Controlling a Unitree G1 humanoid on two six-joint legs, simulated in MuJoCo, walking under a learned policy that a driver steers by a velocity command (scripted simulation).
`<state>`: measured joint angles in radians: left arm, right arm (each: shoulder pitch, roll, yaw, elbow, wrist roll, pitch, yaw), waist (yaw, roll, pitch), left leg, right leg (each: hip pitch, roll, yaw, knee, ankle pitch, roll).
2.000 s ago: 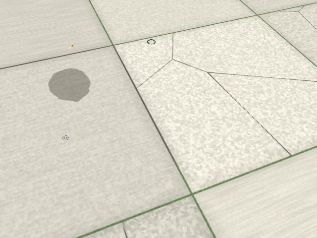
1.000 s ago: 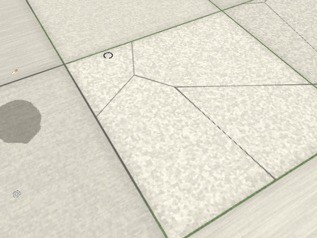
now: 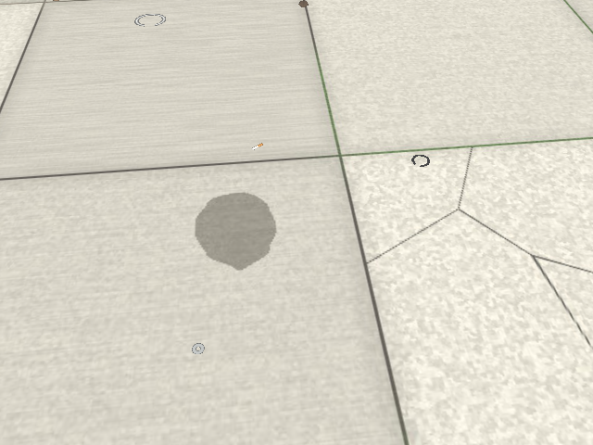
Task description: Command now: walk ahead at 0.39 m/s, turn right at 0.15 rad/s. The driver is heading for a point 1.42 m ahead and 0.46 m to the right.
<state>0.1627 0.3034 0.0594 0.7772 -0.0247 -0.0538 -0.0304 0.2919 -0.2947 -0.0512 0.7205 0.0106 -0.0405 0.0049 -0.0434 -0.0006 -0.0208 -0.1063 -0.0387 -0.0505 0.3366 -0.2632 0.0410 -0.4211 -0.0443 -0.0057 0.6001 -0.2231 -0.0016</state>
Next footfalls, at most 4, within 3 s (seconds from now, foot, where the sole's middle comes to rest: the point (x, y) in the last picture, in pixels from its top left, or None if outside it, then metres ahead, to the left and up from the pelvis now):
0.08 right None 0.11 -0.13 -0.78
0.56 left None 0.48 0.01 -0.78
1.06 right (457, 404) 0.60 -0.37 -0.78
1.60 left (410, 274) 0.98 -0.32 -0.78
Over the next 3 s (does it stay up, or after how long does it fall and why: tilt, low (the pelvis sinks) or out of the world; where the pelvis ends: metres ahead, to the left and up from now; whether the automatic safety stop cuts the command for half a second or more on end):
stays up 1.37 -0.45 -0.01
